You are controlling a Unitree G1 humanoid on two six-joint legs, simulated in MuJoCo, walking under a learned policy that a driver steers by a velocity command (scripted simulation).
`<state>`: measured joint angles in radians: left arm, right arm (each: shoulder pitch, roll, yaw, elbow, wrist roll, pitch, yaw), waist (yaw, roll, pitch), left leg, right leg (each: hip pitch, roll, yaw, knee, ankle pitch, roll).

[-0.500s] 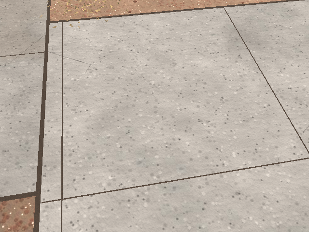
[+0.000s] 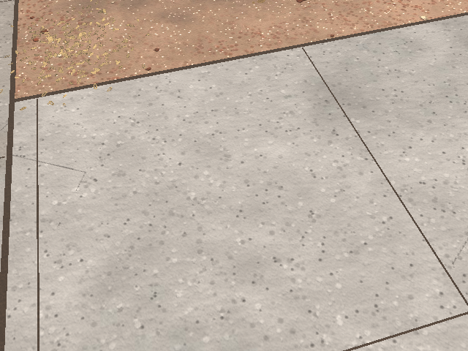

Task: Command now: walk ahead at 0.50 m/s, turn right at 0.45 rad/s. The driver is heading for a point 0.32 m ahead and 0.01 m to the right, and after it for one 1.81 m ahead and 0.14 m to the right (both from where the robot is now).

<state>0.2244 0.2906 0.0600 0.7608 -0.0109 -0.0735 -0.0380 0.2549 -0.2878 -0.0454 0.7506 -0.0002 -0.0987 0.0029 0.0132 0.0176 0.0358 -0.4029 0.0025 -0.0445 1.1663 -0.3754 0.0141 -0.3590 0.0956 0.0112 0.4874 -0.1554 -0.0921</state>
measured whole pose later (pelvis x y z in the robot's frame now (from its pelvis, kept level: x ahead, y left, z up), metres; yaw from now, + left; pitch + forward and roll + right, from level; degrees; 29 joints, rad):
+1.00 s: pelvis +0.30 -0.01 +0.00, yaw -14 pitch -1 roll +1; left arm 0.23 0.22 0.02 0.77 0.01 0.00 0.02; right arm 0.18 -0.24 -0.03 0.86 -0.01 -0.02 0.00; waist -0.01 -0.01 0.02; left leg -0.27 0.00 -0.01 0.55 -0.26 -0.01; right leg -0.22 0.00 0.05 0.58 -0.34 0.01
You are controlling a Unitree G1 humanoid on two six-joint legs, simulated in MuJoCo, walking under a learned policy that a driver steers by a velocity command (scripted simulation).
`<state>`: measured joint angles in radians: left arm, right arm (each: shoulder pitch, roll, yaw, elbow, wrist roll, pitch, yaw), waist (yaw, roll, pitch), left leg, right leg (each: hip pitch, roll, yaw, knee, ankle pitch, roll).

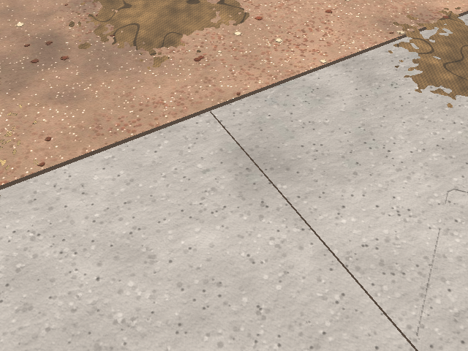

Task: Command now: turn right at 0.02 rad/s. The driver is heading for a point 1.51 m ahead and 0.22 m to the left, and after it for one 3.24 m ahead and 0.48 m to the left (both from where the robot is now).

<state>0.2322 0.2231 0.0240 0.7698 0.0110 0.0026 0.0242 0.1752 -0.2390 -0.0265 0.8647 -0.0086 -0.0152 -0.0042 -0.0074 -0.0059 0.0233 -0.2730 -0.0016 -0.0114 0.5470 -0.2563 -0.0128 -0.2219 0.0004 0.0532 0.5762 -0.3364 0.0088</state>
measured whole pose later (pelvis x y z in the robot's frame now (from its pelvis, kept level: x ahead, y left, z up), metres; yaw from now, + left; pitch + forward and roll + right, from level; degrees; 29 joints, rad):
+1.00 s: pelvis +0.17 +0.02 +0.01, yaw +1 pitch +1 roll +0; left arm 0.04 0.25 0.05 0.85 -0.03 -0.08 -0.02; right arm 0.47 -0.20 -0.02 1.09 0.00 -0.08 -0.01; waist -0.10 -0.03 0.01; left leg 0.10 -0.03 0.02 0.16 -0.29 0.04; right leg -0.64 -0.08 -0.01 0.65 -0.01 -0.01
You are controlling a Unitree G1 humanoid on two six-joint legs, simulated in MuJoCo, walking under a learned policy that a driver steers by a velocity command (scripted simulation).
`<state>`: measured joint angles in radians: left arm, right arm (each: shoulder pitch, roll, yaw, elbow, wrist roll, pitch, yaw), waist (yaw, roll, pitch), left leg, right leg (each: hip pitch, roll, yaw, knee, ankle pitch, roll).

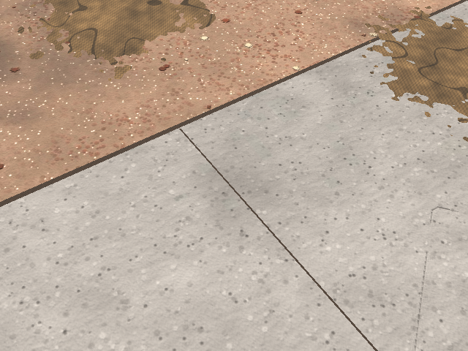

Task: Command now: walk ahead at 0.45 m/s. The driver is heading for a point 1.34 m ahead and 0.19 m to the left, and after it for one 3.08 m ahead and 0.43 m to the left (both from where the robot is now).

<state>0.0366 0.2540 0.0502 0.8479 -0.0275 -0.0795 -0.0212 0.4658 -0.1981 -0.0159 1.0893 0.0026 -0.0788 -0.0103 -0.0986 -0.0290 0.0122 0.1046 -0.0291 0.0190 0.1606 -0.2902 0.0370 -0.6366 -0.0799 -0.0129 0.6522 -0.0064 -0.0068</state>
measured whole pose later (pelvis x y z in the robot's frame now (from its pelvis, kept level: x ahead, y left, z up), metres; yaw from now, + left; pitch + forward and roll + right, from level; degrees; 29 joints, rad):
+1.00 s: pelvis +0.58 +0.03 +0.01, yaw +16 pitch +2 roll +0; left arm 0.04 0.29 0.05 0.81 0.01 -0.11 0.01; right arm 0.33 -0.26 -0.07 0.83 0.01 -0.06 0.00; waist -0.05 -0.03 0.03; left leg -0.15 -0.11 -0.10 0.30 -0.18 0.09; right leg -0.66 -0.09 0.10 0.71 -0.04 0.04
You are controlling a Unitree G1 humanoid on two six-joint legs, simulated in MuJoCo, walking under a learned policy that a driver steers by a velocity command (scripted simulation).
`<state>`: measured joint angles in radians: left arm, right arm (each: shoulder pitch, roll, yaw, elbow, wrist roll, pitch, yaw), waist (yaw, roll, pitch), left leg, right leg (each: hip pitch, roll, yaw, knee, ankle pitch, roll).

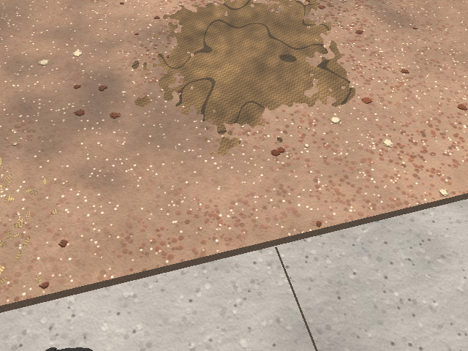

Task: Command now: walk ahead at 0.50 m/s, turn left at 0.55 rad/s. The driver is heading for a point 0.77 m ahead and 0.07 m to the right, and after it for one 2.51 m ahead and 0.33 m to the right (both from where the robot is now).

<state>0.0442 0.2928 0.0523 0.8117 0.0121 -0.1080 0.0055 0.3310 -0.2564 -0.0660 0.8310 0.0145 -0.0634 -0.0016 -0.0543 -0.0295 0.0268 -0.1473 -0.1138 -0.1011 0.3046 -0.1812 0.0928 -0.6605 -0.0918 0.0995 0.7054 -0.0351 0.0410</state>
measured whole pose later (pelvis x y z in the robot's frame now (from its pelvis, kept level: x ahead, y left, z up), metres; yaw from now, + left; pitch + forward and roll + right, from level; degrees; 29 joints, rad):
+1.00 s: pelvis +0.55 +0.04 +0.00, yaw -2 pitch +1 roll +2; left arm 0.20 0.31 0.07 0.84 -0.03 -0.03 0.00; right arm 0.31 -0.26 -0.07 0.85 -0.02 -0.10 0.01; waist -0.04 -0.05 0.02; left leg -0.08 -0.04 0.17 0.26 -0.19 0.05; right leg -0.69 -0.11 0.08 0.98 -0.12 0.00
